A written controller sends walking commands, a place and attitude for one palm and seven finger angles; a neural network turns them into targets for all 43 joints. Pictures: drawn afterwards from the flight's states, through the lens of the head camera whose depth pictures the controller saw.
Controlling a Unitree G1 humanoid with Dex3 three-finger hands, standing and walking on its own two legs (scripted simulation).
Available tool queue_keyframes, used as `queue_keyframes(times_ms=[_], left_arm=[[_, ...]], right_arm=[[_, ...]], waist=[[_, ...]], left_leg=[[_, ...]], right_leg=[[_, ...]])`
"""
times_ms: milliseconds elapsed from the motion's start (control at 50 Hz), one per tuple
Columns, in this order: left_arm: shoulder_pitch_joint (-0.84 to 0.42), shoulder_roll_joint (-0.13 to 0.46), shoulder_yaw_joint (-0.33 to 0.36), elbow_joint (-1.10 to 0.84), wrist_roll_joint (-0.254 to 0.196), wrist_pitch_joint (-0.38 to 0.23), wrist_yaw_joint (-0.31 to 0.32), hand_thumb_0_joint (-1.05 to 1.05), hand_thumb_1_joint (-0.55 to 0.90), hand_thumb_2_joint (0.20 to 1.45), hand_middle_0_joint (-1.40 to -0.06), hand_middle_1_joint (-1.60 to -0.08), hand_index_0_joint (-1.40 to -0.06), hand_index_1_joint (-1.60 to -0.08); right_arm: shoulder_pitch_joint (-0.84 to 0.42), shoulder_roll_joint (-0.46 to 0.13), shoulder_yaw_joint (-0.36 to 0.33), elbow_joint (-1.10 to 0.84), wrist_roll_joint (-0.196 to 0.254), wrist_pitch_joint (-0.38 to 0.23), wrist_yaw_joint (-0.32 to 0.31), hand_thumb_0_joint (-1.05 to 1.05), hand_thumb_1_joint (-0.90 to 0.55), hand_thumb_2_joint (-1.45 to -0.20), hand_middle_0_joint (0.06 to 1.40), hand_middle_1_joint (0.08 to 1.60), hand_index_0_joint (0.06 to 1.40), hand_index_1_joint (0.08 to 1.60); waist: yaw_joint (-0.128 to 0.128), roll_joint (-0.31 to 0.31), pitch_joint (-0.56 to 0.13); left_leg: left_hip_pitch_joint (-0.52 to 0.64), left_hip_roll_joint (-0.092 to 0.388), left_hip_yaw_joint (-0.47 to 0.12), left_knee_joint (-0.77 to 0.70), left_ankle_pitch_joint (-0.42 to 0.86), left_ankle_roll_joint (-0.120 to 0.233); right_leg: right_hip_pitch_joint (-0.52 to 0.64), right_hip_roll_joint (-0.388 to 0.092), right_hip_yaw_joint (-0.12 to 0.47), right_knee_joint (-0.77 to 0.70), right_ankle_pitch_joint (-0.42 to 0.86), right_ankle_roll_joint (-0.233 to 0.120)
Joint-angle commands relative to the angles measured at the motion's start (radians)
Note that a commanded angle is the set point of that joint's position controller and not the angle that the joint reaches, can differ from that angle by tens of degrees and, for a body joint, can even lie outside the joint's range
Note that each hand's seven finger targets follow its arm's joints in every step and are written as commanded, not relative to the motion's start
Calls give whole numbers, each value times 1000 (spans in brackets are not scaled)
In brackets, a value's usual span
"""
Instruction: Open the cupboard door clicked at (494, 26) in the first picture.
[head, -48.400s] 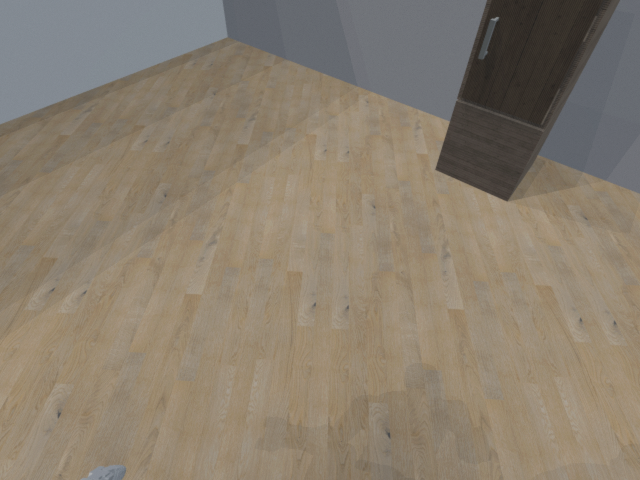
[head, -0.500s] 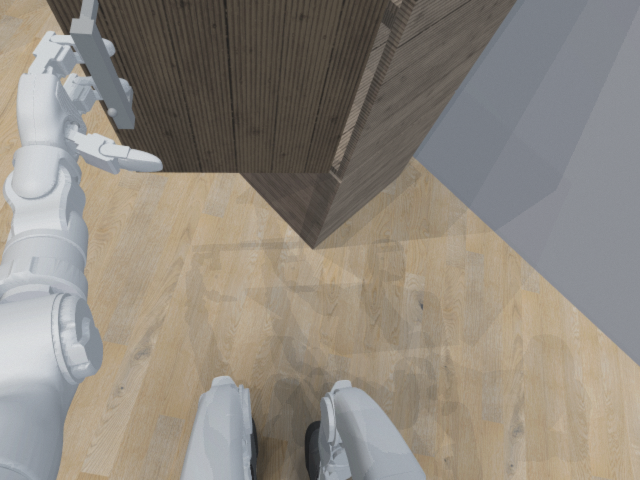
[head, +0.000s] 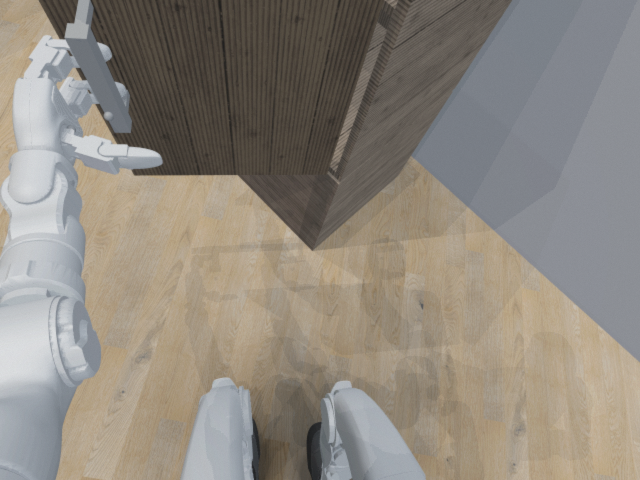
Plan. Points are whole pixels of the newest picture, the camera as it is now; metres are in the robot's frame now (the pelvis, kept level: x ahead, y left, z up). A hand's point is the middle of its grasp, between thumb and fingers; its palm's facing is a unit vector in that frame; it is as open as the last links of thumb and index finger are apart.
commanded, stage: close the thumb around the handle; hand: left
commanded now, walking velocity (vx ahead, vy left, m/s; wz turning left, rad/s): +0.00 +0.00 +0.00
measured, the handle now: (105, 72) +0.57 +0.22 +0.06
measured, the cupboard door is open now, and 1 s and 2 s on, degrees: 51 58 100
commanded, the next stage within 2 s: pull the door open along its arc in 0.54 s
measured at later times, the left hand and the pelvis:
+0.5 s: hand (124, 114) +0.53 +0.20 +0.04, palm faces +0.04 -1.00 -0.01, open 5.9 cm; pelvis +0.00 +0.00 +0.00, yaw -1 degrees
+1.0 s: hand (136, 147) +0.48 +0.18 +0.04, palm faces +0.06 -1.00 +0.00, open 5.5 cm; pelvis +0.01 +0.00 +0.02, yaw +0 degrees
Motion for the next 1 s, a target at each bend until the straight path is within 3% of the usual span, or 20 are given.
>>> queue_keyframes(times_ms=[0,80,200,280,320,380,400,480,520,540,580,620,640,680,720,820,880,900,960,980], left_arm=[[-459,184,0,-214,7,-61,-10,0,4,516,-336,-1254,-336,-1254],[-449,157,-13,-223,1,-63,-14,0,228,612,-352,-1278,-352,-1278],[-421,241,54,-203,4,-54,-3,0,564,756,-376,-1314,-376,-1314],[-423,198,21,-216,12,-64,-1,0,788,852,-392,-1338,-392,-1338],[-407,200,21,-220,14,-63,0,0,900,900,-400,-1350,-400,-1350],[-399,220,42,-218,12,-63,-2,0,900,900,-400,-1350,-400,-1350],[-403,215,39,-197,7,-54,-4,0,900,900,-400,-1350,-400,-1350],[-406,272,94,-192,4,-45,11,0,900,900,-400,-1350,-400,-1350],[-373,253,79,-194,13,-48,14,0,900,900,-400,-1350,-400,-1350],[-394,234,56,-209,14,-50,13,0,900,900,-400,-1350,-400,-1350],[-396,271,90,-216,10,-59,17,0,900,900,-400,-1350,-400,-1350],[-369,260,87,-212,8,-58,15,0,900,900,-400,-1350,-400,-1350],[-417,180,20,-225,0,-57,13,0,900,900,-400,-1350,-400,-1350],[-366,165,30,-215,-10,-61,15,0,900,900,-400,-1350,-400,-1350],[-336,184,45,-273,-3,-73,24,0,900,900,-400,-1350,-400,-1350],[-167,108,13,-316,-19,-81,26,0,900,900,-400,-1350,-400,-1350],[-51,35,-22,-393,-43,-86,25,0,900,900,-400,-1350,-400,-1350],[4,17,-31,-426,-49,-86,25,0,900,900,-400,-1350,-400,-1350],[188,-87,-91,-512,-76,-78,31,0,900,900,-400,-1350,-400,-1350],[235,-123,-115,-547,-82,-81,35,0,900,900,-400,-1350,-400,-1350]], right_arm=[[196,-212,-78,-25,-6,-10,-13,0,-900,-900,200,300,200,300],[199,-208,-80,-23,-6,-8,-11,0,-900,-900,200,300,200,300],[192,-211,-72,-36,-3,-3,-14,0,-900,-900,200,300,200,300],[194,-206,-76,-38,-6,-4,-11,0,-900,-900,200,300,200,300],[191,-209,-78,-39,-4,-2,-10,0,-900,-900,200,300,200,300],[197,-209,-78,-38,-4,0,-10,0,-900,-900,200,300,200,300],[193,-209,-76,-38,0,3,-12,0,-900,-900,200,300,200,300],[196,-206,-69,-48,-2,1,-18,0,-900,-900,200,300,200,300],[190,-203,-70,-55,-2,2,-14,0,-900,-900,200,300,200,300],[183,-202,-71,-55,-1,2,-14,0,-900,-900,200,300,200,300],[191,-206,-71,-54,-2,-1,-14,0,-900,-900,200,300,200,300],[183,-203,-71,-58,0,-1,-12,0,-900,-900,200,300,200,300],[175,-195,-71,-57,0,-6,-10,0,-900,-900,200,300,200,300],[186,-197,-76,-53,0,-11,-8,0,-900,-900,200,300,200,300],[178,-198,-82,-60,-1,-10,-6,0,-900,-900,200,300,200,300],[156,-184,-89,-75,8,-3,11,0,-900,-900,200,300,200,300],[140,-176,-98,-90,17,0,15,0,-900,-900,200,300,200,300],[129,-172,-102,-97,21,1,19,0,-900,-900,200,300,200,300],[102,-159,-111,-121,31,1,27,0,-900,-900,200,300,200,300],[95,-157,-114,-126,33,-5,29,0,-900,-900,200,300,200,300]], waist=[[-40,209,-544],[-42,203,-544],[-23,183,-519],[-35,190,-525],[-27,196,-538],[-22,190,-545],[-31,173,-524],[-18,153,-522],[-7,168,-528],[-20,179,-524],[-11,176,-534],[-4,164,-543],[-36,159,-530],[-19,145,-526],[9,175,-593],[42,146,-567],[54,117,-570],[71,123,-574],[87,47,-531],[90,50,-529]], left_leg=[[657,7,-148,-145,386,-37],[675,7,-149,-147,413,-37],[610,7,-132,-145,392,-34],[643,11,-141,-147,405,-36],[648,9,-136,-147,402,-38],[641,9,-134,-147,407,-37],[619,8,-131,-145,398,-35],[560,4,-112,-134,393,-27],[577,4,-113,-139,397,-33],[579,6,-113,-137,385,-32],[585,6,-116,-137,392,-32],[573,4,-106,-138,386,-32],[560,2,-105,-135,360,-28],[573,2,-110,-146,361,-30],[617,2,-108,-151,405,-37],[624,-5,-88,-176,420,-40],[643,-8,-78,-195,446,-40],[656,-9,-75,-205,454,-44],[626,-20,-52,-229,450,-40],[641,-19,-52,-232,464,-41]], right_leg=[[16,4,77,-152,274,3],[25,5,76,-156,290,3],[59,7,80,-153,285,5],[38,7,78,-150,290,5],[40,5,80,-152,289,6],[57,7,83,-152,296,5],[58,7,82,-155,297,8],[105,8,91,-150,309,11],[99,7,88,-151,306,10],[83,7,89,-151,296,11],[93,7,91,-147,300,9],[117,8,93,-153,304,12],[104,8,95,-160,293,16],[113,8,92,-160,293,11],[130,5,92,-151,323,10],[189,7,94,-170,360,10],[230,6,94,-178,403,10],[240,5,92,-184,410,11],[316,4,94,-208,453,15],[312,3,93,-205,464,13]])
